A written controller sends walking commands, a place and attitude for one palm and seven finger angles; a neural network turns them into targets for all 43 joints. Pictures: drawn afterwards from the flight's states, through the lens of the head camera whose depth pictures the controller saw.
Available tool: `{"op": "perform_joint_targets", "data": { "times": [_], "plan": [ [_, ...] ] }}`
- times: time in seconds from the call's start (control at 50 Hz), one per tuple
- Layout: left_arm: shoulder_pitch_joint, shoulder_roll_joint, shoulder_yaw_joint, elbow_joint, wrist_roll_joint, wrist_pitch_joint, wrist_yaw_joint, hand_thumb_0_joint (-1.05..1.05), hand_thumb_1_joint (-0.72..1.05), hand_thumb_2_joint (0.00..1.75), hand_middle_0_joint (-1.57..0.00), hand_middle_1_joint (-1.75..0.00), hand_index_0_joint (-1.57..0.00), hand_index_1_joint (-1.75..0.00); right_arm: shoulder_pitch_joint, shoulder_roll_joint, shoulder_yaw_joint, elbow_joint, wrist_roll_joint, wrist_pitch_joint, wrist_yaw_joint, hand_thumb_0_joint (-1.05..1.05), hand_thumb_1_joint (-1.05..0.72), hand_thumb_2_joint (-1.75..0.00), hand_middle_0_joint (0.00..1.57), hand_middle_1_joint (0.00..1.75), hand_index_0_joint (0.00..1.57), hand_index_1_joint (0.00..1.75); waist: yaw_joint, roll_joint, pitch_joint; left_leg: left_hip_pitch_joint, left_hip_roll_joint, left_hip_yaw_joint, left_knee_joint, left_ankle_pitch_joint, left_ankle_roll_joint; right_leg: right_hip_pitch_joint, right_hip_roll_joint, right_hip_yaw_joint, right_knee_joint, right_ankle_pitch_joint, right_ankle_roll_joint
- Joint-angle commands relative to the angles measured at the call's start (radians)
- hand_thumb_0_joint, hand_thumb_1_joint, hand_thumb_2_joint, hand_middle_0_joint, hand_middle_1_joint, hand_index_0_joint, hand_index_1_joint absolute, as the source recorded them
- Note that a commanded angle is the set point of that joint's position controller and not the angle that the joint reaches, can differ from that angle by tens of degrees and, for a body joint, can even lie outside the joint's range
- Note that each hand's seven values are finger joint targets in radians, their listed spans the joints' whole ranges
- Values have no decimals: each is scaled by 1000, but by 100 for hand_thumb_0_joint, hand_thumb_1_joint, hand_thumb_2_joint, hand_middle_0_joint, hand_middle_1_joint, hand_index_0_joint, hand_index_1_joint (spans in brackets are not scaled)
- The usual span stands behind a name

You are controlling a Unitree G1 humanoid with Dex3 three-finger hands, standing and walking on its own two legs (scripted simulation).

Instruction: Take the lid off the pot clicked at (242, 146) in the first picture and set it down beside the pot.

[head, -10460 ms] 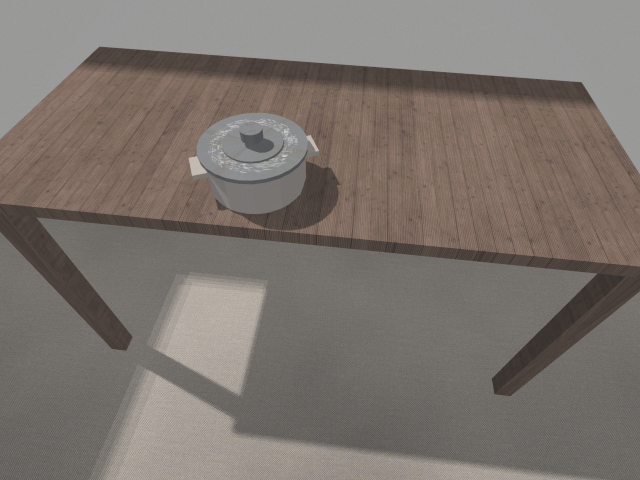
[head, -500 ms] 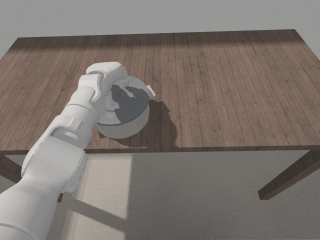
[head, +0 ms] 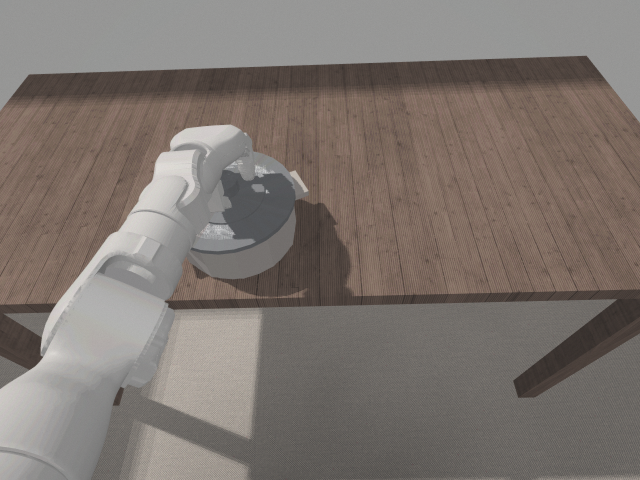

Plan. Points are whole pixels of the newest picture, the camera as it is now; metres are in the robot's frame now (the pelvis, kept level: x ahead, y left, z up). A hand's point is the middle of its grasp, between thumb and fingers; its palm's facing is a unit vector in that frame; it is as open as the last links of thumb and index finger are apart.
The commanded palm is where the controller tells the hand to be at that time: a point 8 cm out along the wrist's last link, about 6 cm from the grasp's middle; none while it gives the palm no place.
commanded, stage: close the fingers and squeeze the knob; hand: left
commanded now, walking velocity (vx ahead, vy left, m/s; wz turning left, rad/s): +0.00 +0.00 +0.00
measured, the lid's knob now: (224, 184) +0.50 +0.10 +0.07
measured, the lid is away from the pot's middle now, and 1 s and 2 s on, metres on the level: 0.00 0.00 0.01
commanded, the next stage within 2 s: lift the lid straight up in 1.20 s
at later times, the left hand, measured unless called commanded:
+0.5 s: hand (219, 189) +0.47 +0.10 +0.09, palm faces -0.38 -0.01 -0.93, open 6.7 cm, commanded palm +0.48 +0.10 +0.15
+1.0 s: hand (220, 190) +0.47 +0.10 +0.10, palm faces -0.37 -0.02 -0.93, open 6.5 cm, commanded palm +0.47 +0.10 +0.15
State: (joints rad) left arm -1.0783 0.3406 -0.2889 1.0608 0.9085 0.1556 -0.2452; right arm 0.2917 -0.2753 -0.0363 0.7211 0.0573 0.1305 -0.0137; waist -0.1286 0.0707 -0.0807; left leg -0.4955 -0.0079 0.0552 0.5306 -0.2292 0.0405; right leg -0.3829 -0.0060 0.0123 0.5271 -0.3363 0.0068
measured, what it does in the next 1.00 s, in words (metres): stands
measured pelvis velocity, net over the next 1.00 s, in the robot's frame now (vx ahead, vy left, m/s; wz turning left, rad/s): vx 0.00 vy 0.00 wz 0.00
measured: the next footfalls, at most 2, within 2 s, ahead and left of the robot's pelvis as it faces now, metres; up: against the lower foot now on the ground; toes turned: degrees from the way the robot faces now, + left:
none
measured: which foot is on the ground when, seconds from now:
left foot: down 0.00-1.00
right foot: down 0.00-1.00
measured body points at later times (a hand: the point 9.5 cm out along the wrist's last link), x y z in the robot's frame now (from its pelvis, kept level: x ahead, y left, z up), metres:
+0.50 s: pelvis +0.00 +0.00 +0.00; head +0.05 -0.03 +0.45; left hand +0.49 +0.10 +0.15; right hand +0.05 -0.27 -0.14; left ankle +0.01 +0.10 -0.73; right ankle -0.06 -0.13 -0.73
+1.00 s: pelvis +0.00 +0.00 +0.00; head +0.05 -0.03 +0.45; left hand +0.49 +0.10 +0.15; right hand +0.04 -0.27 -0.14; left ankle +0.01 +0.10 -0.73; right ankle -0.06 -0.13 -0.73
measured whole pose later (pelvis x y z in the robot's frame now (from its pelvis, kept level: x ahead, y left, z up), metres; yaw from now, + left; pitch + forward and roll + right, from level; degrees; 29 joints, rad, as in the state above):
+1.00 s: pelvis +0.00 +0.00 +0.00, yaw +0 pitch +10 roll +0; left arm -1.04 0.33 -0.29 1.02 0.90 0.15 -0.24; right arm 0.29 -0.28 -0.04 0.72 0.06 0.13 -0.01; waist -0.12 0.08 -0.08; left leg -0.47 -0.01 0.05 0.52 -0.22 0.04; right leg -0.36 -0.01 0.01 0.52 -0.33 0.00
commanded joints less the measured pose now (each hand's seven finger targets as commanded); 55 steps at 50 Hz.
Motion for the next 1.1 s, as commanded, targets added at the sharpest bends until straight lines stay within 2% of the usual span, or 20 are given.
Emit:
{"op": "perform_joint_targets", "data": {
  "times": [0.0, 0.12, 0.26, 0.32, 0.34, 0.38, 0.42, 0.44, 0.5, 0.54, 0.56, 0.6, 0.64, 0.82, 0.84, 0.9, 0.96, 1.02, 1.04, 1.08],
  "plan": [
    [-528, 208, 77, -166, 10, 4, 40, 0, 21, 91, -63, -102, -63, -102, 51, -141, -41, -78, -2, -21, -6, 0, -90, -90, 20, 30, 20, 30, -18, -96, -395, 414, -21, -40, 25, 337, 45, -50, 55, -44, -48, 449, -37],
    [-512, 198, 81, -185, 5, 1, 37, 0, 29, 85, -67, -104, -67, -104, 45, -135, -43, -86, -5, -20, -3, 0, -90, -90, 20, 30, 20, 30, -13, -117, -415, 406, -22, -37, 38, 379, 49, -22, 50, -40, -44, 507, -37],
    [-532, 183, 56, -218, 14, -2, 38, 0, 39, 75, -74, -105, -74, -105, 34, -132, -41, -91, -4, -17, -2, 0, -90, -90, 20, 30, 20, 30, -16, -79, -428, 439, -23, -43, 33, 380, 44, -38, 53, -43, -41, 483, -37],
    [-527, 142, 35, -166, 1, 7, 37, 0, 44, 70, -77, -105, -77, -105, 37, -133, -41, -81, 1, -15, -3, 0, -90, -90, 20, 30, 20, 30, -24, -116, -356, 399, -17, -43, 28, 333, 45, -73, 54, -51, -49, 433, -39],
    [-570, 185, 58, -209, 7, 3, 41, 0, 46, 68, -78, -105, -78, -105, 35, -140, -40, -81, -1, -17, -4, 0, -90, -90, 20, 30, 20, 30, -22, -102, -396, 418, -20, -45, 24, 323, 44, -61, 54, -45, -47, 438, -37],
    [-569, 190, 63, -239, 10, -3, 45, 0, 49, 64, -80, -105, -80, -105, 35, -132, -40, -89, -4, -24, -3, 0, -90, -90, 20, 30, 20, 30, -14, -59, -457, 465, -23, -55, 30, 368, 43, -49, 54, -44, -37, 455, -41],
    [-541, 108, 14, -233, -5, -8, 37, 0, 53, 59, -82, -104, -82, -104, 37, -125, -45, -88, -3, -23, 1, 0, -90, -90, 20, 30, 20, 30, -21, -86, -433, 467, -16, -56, 36, 411, 44, -65, 54, -52, -40, 463, -41],
    [-551, 153, 44, -244, 4, -11, 40, 0, 55, 57, -83, -104, -83, -104, 36, -132, -46, -86, -5, -22, 2, 0, -90, -90, 20, 30, 20, 30, -15, -84, -447, 478, -17, -58, 38, 409, 43, -62, 56, -49, -39, 473, -39],
    [-542, 131, 27, -210, -3, 2, 46, 0, 61, 48, -86, -103, -86, -103, 30, -132, -43, -81, -2, -19, 3, 0, -90, -90, 20, 30, 20, 30, -21, -102, -397, 439, -18, -49, 24, 342, 41, -66, 55, -51, -47, 433, -38],
    [-522, 192, 76, -191, 0, 3, 51, 0, 66, 41, -88, -102, -88, -102, 32, -138, -39, -83, -3, -20, -1, 0, -90, -90, 20, 30, 20, 30, -9, -116, -399, 412, -24, -47, 20, 330, 45, -39, 53, -43, -49, 451, -38],
    [-527, 153, 42, -177, -7, 10, 50, 0, 69, 36, -90, -102, -90, -102, 27, -132, -35, -85, -2, -20, -1, 0, -90, -90, 20, 30, 20, 30, -16, -115, -379, 398, -26, -44, 15, 308, 45, -41, 52, -45, -50, 436, -37],
    [-518, 130, 24, -137, -5, 20, 47, 0, 63, 47, -85, -101, -86, -102, 32, -136, -37, -74, 3, -20, -4, 0, -90, -90, 20, 30, 20, 30, -25, -130, -340, 382, -22, -40, 12, 275, 44, -67, 54, -48, -56, 402, -36],
    [-561, 177, 58, -214, 0, 2, 45, 0, 61, 52, -82, -100, -84, -101, 31, -137, -38, -84, -3, -27, -6, 0, -90, -90, 20, 30, 20, 30, -16, -105, -415, 420, -25, -45, 18, 309, 47, -36, 51, -38, -51, 438, -37],
    [-517, 159, 53, -255, -8, -14, 39, 0, 65, 59, -81, -99, -85, -100, 27, -125, -44, -98, -4, -29, -3, 0, -90, -90, 20, 30, 20, 30, -6, -103, -430, 439, -23, -41, 27, 371, 50, -12, 49, -41, -51, 491, -38],
    [-517, 224, 98, -264, 3, -17, 43, 0, 66, 60, -81, -99, -86, -100, 32, -133, -45, -96, -5, -27, -3, 0, -90, -90, 20, 30, 20, 30, 1, -106, -443, 442, -24, -41, 27, 375, 49, 4, 51, -37, -50, 510, -37],
    [-486, 146, 38, -230, -2, -2, 46, 0, 69, 61, -82, -100, -87, -101, 19, -126, -42, -97, 0, -23, 3, 0, -90, -90, 20, 30, 20, 30, -5, -90, -382, 432, -23, -42, 19, 349, 45, -35, 54, -48, -54, 460, -38],
    [-501, 195, 72, -246, 0, 1, 51, 0, 73, 63, -84, -100, -88, -101, 16, -132, -40, -96, 0, -19, 3, 0, -90, -90, 20, 30, 20, 30, 0, -94, -400, 424, -24, -39, 17, 346, 46, -9, 50, -42, -51, 479, -38],
    [-498, 161, 56, -282, -5, -6, 47, 0, 76, 64, -85, -101, -89, -102, 11, -124, -44, -107, -3, -21, 5, 0, -90, -90, 20, 30, 20, 30, 3, -99, -433, 451, -23, -46, 27, 400, 48, -3, 50, -44, -48, 504, -40],
    [-483, 214, 92, -265, 7, -3, 50, 0, 77, 65, -85, -101, -90, -102, 12, -131, -42, -100, -3, -17, 5, 0, -90, -90, 20, 30, 20, 30, 8, -91, -433, 451, -23, -46, 26, 398, 46, -1, 52, -42, -45, 509, -39],
    [-492, 164, 50, -274, 5, 3, 49, 0, 79, 65, -86, -102, -91, -102, 2, -127, -42, -104, 0, -15, 7, 0, -90, -90, 20, 30, 20, 30, -2, -103, -426, 456, -25, -45, 24, 389, 45, -14, 53, -47, -47, 498, -37]
  ]
}}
